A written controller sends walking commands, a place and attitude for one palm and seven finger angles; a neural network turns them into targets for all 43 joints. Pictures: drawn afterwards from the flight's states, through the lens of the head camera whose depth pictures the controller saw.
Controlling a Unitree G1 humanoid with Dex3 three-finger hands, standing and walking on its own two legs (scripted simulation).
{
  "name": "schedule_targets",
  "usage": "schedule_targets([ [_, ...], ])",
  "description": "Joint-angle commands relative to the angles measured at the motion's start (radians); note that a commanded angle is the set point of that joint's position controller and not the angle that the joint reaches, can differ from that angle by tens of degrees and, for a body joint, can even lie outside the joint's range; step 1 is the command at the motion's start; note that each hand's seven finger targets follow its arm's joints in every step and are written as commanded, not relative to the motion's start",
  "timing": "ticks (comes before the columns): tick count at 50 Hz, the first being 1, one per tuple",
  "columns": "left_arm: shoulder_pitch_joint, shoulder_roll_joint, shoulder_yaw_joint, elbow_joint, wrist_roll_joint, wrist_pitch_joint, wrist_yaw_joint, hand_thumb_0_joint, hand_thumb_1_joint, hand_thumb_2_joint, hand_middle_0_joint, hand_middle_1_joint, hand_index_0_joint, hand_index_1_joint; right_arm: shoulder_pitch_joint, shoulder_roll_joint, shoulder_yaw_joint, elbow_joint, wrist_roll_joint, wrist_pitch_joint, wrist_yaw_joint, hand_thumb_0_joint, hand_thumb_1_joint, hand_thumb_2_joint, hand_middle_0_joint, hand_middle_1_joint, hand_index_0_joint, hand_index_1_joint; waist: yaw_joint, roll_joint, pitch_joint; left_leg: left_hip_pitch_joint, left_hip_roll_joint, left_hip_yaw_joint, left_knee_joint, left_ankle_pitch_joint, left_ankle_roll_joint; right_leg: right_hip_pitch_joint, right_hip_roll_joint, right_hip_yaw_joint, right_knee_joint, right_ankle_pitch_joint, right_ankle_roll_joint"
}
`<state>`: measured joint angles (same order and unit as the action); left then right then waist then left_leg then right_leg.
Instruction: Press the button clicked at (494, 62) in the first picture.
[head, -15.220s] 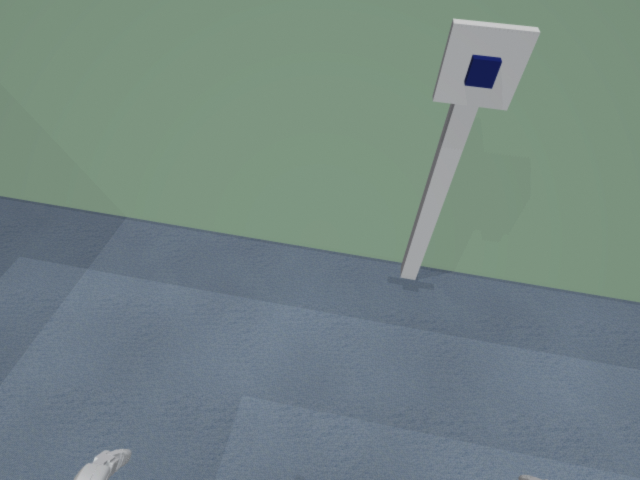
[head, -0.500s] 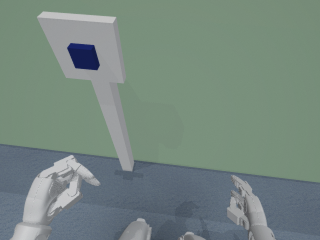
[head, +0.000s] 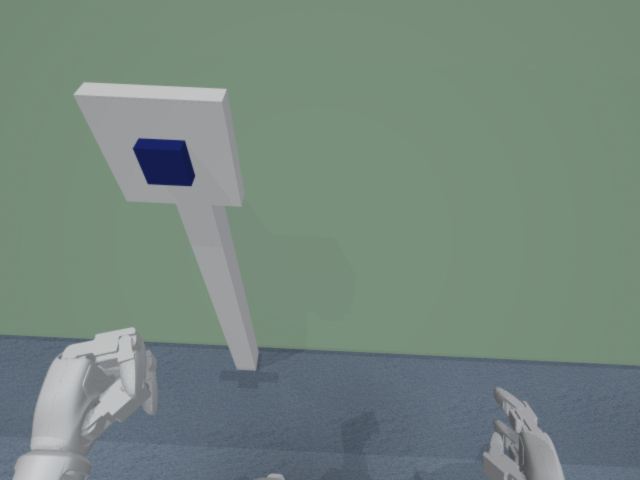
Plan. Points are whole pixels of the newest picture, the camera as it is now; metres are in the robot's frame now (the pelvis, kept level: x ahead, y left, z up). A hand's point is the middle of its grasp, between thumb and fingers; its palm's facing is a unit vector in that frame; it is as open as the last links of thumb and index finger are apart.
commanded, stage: raise the hand and make a fist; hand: left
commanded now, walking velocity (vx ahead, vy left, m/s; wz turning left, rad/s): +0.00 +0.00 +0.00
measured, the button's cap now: (166, 161) +0.49 +0.24 +0.13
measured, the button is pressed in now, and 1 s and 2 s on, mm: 0 0 0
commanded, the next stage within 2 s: aim a knuckle at the button in 0.82 s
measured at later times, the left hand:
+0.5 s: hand (97, 332) +0.23 +0.23 +0.13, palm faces +0.04 -1.00 -0.06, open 3.1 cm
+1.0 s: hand (121, 343) +0.23 +0.21 +0.12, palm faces +0.07 -1.00 -0.06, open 3.1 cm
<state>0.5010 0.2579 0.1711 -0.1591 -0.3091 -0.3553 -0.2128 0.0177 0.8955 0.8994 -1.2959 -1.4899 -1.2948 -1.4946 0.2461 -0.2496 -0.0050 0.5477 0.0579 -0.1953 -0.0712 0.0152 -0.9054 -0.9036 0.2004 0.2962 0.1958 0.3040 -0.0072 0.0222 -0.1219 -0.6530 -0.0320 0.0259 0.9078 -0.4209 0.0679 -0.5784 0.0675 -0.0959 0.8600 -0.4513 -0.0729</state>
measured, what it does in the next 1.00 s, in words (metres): stands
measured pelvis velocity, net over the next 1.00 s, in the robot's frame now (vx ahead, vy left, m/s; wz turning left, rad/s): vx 0.00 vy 0.00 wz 0.02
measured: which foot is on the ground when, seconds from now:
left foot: down 0.00-1.00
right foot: down 0.00-1.00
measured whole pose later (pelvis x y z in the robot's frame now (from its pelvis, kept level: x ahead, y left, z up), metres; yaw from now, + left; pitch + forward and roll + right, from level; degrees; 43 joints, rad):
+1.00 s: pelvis +0.00 +0.00 +0.03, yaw +1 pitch +3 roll -1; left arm 0.31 0.29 0.21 -0.10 -0.30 -0.13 -0.23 0.02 0.90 0.90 -1.30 -1.50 -1.30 -1.50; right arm 0.24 -0.25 0.06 0.59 0.05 -0.21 -0.07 0.01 -0.90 -0.90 0.20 0.30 0.20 0.30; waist 0.02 0.04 -0.07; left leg -0.43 -0.05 0.01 0.70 -0.34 0.07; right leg -0.35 0.06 -0.10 0.66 -0.37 -0.07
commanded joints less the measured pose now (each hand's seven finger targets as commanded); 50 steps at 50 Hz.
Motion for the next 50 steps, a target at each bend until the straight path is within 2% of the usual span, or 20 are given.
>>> schedule_targets([
  [1, -0.032, 0.102, 0.089, -0.208, -0.012, -0.032, 0.044, 0.0, 0.9, 0.9, -1.3, -1.5, -1.3, -1.5, -0.07, -0.112, -0.027, -0.163, -0.006, -0.05, 0.011, 0.0, -0.9, -0.9, 0.2, 0.3, 0.2, 0.3, 0.009, 0.072, -0.104, 0.208, 0.049, -0.106, -0.178, 0.253, -0.038, 0.036, -0.039, 0.044, -0.146, 0.216, 0.046],
  [5, -0.075, 0.09, 0.033, -0.162, 0.003, 0.071, 0.0, 0.0, 0.9, 0.9, -1.3, -1.5, -1.3, -1.5, -0.061, -0.132, -0.021, -0.179, 0.003, -0.041, 0.011, 0.0, -0.9, -0.9, 0.2, 0.3, 0.2, 0.3, -0.003, 0.025, -0.065, 0.231, 0.058, -0.129, -0.214, 0.258, -0.048, 0.047, -0.038, 0.032, -0.173, 0.224, 0.047],
  [8, -0.164, 0.141, 0.066, -0.194, 0.006, 0.117, -0.012, 0.0, 0.9, 0.9, -1.3, -1.5, -1.3, -1.5, -0.058, -0.136, -0.012, -0.187, 0.0, -0.042, 0.0, 0.0, -0.9, -0.9, 0.2, 0.3, 0.2, 0.3, 0.003, 0.005, -0.074, 0.256, 0.061, -0.144, -0.241, 0.248, -0.051, 0.071, -0.039, 0.03, -0.192, 0.218, 0.045],
  [9, -0.201, 0.171, 0.09, -0.213, 0.005, 0.12, -0.01, 0.0, 0.9, 0.9, -1.3, -1.5, -1.3, -1.5, -0.063, -0.137, -0.008, -0.184, -0.003, -0.042, -0.002, 0.0, -0.9, -0.9, 0.2, 0.3, 0.2, 0.3, 0.003, 0.01, -0.077, 0.265, 0.06, -0.145, -0.243, 0.251, -0.049, 0.082, -0.036, 0.034, -0.195, 0.219, 0.042],
  [13, -0.272, 0.191, 0.131, -0.277, 0.0, 0.093, 0.014, 0.0, 0.9, 0.9, -1.3, -1.5, -1.3, -1.5, -0.067, -0.12, 0.008, -0.173, -0.006, -0.053, -0.004, 0.0, -0.9, -0.9, 0.2, 0.3, 0.2, 0.3, 0.02, 0.088, -0.109, 0.349, 0.07, -0.169, -0.281, 0.27, -0.074, 0.086, -0.038, 0.027, -0.199, 0.198, 0.034],
  [14, -0.292, 0.198, 0.139, -0.277, -0.005, 0.091, 0.018, 0.0, 0.9, 0.9, -1.3, -1.5, -1.3, -1.5, -0.071, -0.122, 0.011, -0.165, -0.009, -0.054, -0.002, 0.0, -0.9, -0.9, 0.2, 0.3, 0.2, 0.3, 0.017, 0.065, -0.1, 0.349, 0.07, -0.174, -0.285, 0.274, -0.073, 0.094, -0.034, 0.026, -0.204, 0.206, 0.032],
  [18, -0.301, 0.171, 0.113, -0.211, -0.008, 0.122, -0.004, 0.0, 0.9, 0.9, -1.3, -1.5, -1.3, -1.5, -0.076, -0.127, 0.011, -0.144, -0.003, -0.061, -0.001, 0.0, -0.9, -0.9, 0.2, 0.3, 0.2, 0.3, 0.02, 0.106, -0.09, 0.39, 0.077, -0.193, -0.318, 0.275, -0.086, 0.097, -0.04, 0.023, -0.223, 0.203, 0.035],
  [19, -0.297, 0.161, 0.096, -0.173, -0.007, 0.146, -0.016, 0.0, 0.9, 0.9, -1.3, -1.5, -1.3, -1.5, -0.077, -0.134, 0.012, -0.139, -0.001, -0.06, 0.001, 0.0, -0.9, -0.9, 0.2, 0.3, 0.2, 0.3, 0.011, 0.07, -0.064, 0.372, 0.076, -0.193, -0.321, 0.258, -0.079, 0.105, -0.037, 0.023, -0.236, 0.204, 0.035],
  [20, -0.299, 0.163, 0.099, -0.151, -0.012, 0.17, -0.027, 0.0, 0.9, 0.9, -1.3, -1.5, -1.3, -1.5, -0.076, -0.136, 0.009, -0.138, 0.003, -0.058, -0.002, 0.0, -0.9, -0.9, 0.2, 0.3, 0.2, 0.3, 0.016, 0.053, -0.072, 0.37, 0.074, -0.188, -0.331, 0.242, -0.077, 0.12, -0.039, 0.024, -0.247, 0.204, 0.038],
  [23, -0.284, 0.165, 0.101, -0.133, -0.017, 0.227, -0.046, 0.0, 0.9, 0.9, -1.3, -1.5, -1.3, -1.5, -0.086, -0.14, 0.006, -0.144, 0.005, -0.06, -0.008, 0.0, -0.9, -0.9, 0.2, 0.3, 0.2, 0.3, 0.024, 0.037, -0.063, 0.373, 0.069, -0.183, -0.349, 0.252, -0.078, 0.147, -0.042, 0.02, -0.267, 0.221, 0.038],
  [24, -0.264, 0.169, 0.115, -0.115, -0.02, 0.24, -0.046, 0.0, 0.9, 0.9, -1.3, -1.5, -1.3, -1.5, -0.087, -0.144, 0.005, -0.145, 0.004, -0.059, -0.008, 0.0, -0.9, -0.9, 0.2, 0.3, 0.2, 0.3, 0.029, -0.019, -0.068, 0.355, 0.065, -0.17, -0.342, 0.264, -0.068, 0.169, -0.038, 0.024, -0.277, 0.234, 0.038],
  [25, -0.26, 0.163, 0.112, -0.122, -0.021, 0.247, -0.048, 0.0, 0.9, 0.9, -1.3, -1.5, -1.3, -1.5, -0.089, -0.142, 0.004, -0.148, 0.004, -0.058, -0.008, 0.0, -0.9, -0.9, 0.2, 0.3, 0.2, 0.3, 0.03, -0.008, -0.07, 0.357, 0.061, -0.156, -0.34, 0.279, -0.066, 0.176, -0.04, 0.024, -0.28, 0.243, 0.039],
  [29, -0.323, 0.207, 0.153, -0.236, -0.013, 0.198, -0.007, 0.0, 0.9, 0.9, -1.3, -1.5, -1.3, -1.5, -0.09, -0.136, 0.004, -0.143, -0.008, -0.065, -0.001, 0.0, -0.9, -0.9, 0.2, 0.3, 0.2, 0.3, 0.034, 0.039, -0.091, 0.4, 0.064, -0.156, -0.342, 0.327, -0.074, 0.178, -0.036, 0.026, -0.275, 0.256, 0.035],
  [33, -0.327, 0.187, 0.14, -0.242, 0.003, 0.138, 0.028, 0.0, 0.9, 0.9, -1.3, -1.5, -1.3, -1.5, -0.082, -0.128, 0.004, -0.128, -0.011, -0.072, 0.01, 0.0, -0.9, -0.9, 0.2, 0.3, 0.2, 0.3, 0.029, 0.104, -0.069, 0.419, 0.069, -0.167, -0.352, 0.303, -0.085, 0.146, -0.038, 0.026, -0.266, 0.224, 0.033],
  [39, -0.275, 0.16, 0.103, -0.151, 0.004, 0.174, -0.007, 0.0, 0.9, 0.9, -1.3, -1.5, -1.3, -1.5, -0.082, -0.142, -0.002, -0.127, -0.004, -0.064, 0.007, 0.0, -0.9, -0.9, 0.2, 0.3, 0.2, 0.3, 0.015, 0.035, -0.047, 0.371, 0.055, -0.144, -0.344, 0.238, -0.058, 0.169, -0.04, 0.038, -0.295, 0.224, 0.038],
  [44, -0.317, 0.192, 0.133, -0.182, -0.01, 0.178, -0.017, 0.0, 0.9, 0.9, -1.3, -1.5, -1.3, -1.5, -0.093, -0.139, 0.001, -0.13, -0.003, -0.065, -0.003, 0.0, -0.9, -0.9, 0.2, 0.3, 0.2, 0.3, 0.015, -0.007, -0.064, 0.354, 0.044, -0.122, -0.326, 0.256, -0.04, 0.202, -0.042, 0.051, -0.308, 0.247, 0.043],
  [47, -0.348, 0.216, 0.166, -0.186, -0.012, 0.145, -0.003, 0.0, 0.9, 0.9, -1.3, -1.5, -1.3, -1.5, -0.093, -0.132, 0.003, -0.119, -0.005, -0.068, -0.005, 0.0, -0.9, -0.9, 0.2, 0.3, 0.2, 0.3, 0.016, 0.028, -0.073, 0.363, 0.041, -0.112, -0.321, 0.265, -0.038, 0.202, -0.044, 0.056, -0.304, 0.25, 0.042],
  [48, -0.373, 0.2, 0.151, -0.174, -0.014, 0.136, -0.004, 0.0, 0.9, 0.9, -1.3, -1.5, -1.3, -1.5, -0.093, -0.13, 0.008, -0.116, -0.006, -0.069, -0.005, 0.0, -0.9, -0.9, 0.2, 0.3, 0.2, 0.3, 0.01, 0.038, -0.061, 0.362, 0.038, -0.111, -0.316, 0.266, -0.037, 0.19, -0.045, 0.057, -0.302, 0.254, 0.043],
  [49, -0.4, 0.231, 0.177, -0.144, -0.014, 0.132, 0.001, 0.0, 0.9, 0.9, -1.3, -1.5, -1.3, -1.5, -0.086, -0.135, 0.007, -0.101, -0.007, -0.064, -0.007, 0.0, -0.9, -0.9, 0.2, 0.3, 0.2, 0.3, 0.004, 0.025, -0.046, 0.341, 0.038, -0.108, -0.307, 0.253, -0.032, 0.189, -0.043, 0.064, -0.307, 0.246, 0.044],
  [50, -0.437, 0.224, 0.168, -0.115, -0.013, 0.127, -0.003, 0.0, 0.9, 0.9, -1.3, -1.5, -1.3, -1.5, -0.092, -0.134, 0.01, -0.097, -0.005, -0.061, -0.007, 0.0, -0.9, -0.9, 0.2, 0.3, 0.2, 0.3, -0.001, 0.039, -0.038, 0.336, 0.035, -0.106, -0.307, 0.24, -0.032, 0.181, -0.046, 0.068, -0.308, 0.232, 0.044],
])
